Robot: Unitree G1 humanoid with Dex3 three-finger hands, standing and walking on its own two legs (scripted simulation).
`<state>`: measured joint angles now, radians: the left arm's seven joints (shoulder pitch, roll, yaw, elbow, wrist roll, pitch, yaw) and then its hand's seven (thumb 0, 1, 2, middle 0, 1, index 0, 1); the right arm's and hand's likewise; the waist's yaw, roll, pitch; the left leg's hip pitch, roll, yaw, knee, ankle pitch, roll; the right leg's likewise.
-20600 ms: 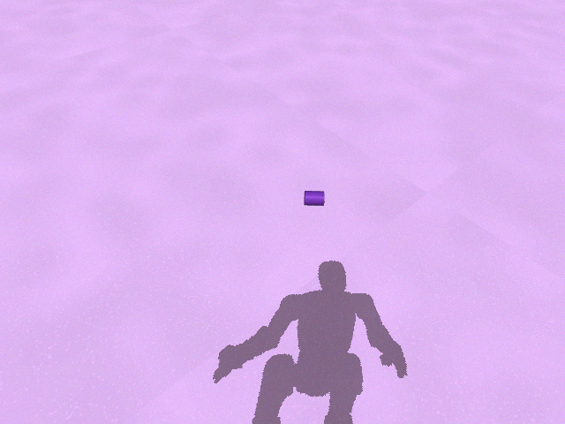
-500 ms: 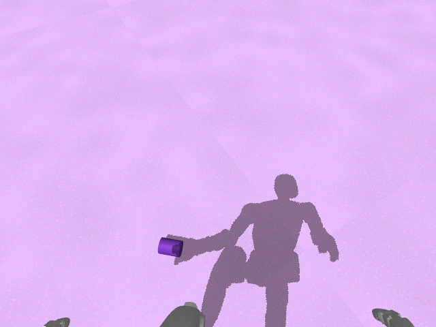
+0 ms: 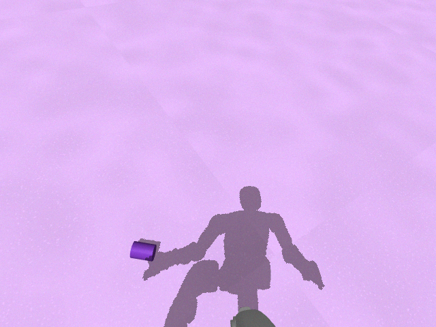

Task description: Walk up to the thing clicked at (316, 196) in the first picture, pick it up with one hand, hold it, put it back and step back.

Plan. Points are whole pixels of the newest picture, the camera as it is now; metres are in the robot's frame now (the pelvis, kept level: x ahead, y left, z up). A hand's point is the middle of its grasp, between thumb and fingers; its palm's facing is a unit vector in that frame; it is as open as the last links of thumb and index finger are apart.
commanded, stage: walk up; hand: left
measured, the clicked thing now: (143, 251) +0.52 +0.24 -0.72
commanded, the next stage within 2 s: none
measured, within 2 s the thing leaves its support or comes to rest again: neither
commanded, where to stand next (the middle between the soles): +0.13 +0.02 m, yaw -3 degrees
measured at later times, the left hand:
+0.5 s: hand out of the picture +0.03 +0.31 -0.13, palm faces +0.03 -0.85 -0.52, open 7.4 cm
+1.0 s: hand out of the picture +0.10 +0.23 -0.15, palm faces -0.10 -0.92 -0.38, open 7.4 cm
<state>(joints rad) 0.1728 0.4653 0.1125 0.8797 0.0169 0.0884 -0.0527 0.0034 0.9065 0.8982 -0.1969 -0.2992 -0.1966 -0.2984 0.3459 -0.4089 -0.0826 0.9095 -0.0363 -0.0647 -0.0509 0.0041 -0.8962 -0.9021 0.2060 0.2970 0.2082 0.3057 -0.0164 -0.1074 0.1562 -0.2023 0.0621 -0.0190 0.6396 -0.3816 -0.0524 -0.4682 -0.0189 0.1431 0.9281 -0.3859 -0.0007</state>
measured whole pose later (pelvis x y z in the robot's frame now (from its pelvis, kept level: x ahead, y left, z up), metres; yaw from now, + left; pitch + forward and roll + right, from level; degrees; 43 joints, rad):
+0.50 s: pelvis -0.02 +0.01 -0.01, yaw +1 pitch -2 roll +0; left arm 0.25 0.42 0.07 0.87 0.03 -0.01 0.04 0.00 0.90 0.90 -0.20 -0.30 -0.20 -0.30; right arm 0.21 -0.43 -0.09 0.87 -0.03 0.05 0.04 0.00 -0.90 -0.90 0.20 0.30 0.20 0.30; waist 0.03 0.06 0.12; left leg -0.35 0.03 -0.04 0.79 -0.45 0.01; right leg -0.45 -0.07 0.07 0.76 -0.29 0.03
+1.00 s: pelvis -0.01 -0.04 -0.01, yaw -3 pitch -4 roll -1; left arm 0.21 0.41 0.08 0.89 0.02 -0.03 -0.04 0.00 0.91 0.90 -0.20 -0.30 -0.20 -0.30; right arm 0.34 -0.48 -0.08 0.88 -0.02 -0.01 -0.02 0.00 -0.90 -0.90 0.20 0.30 0.20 0.30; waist -0.04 0.00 0.12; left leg -0.33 0.13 -0.06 0.90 -0.45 0.01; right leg -0.34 0.00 -0.04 0.76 -0.34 -0.01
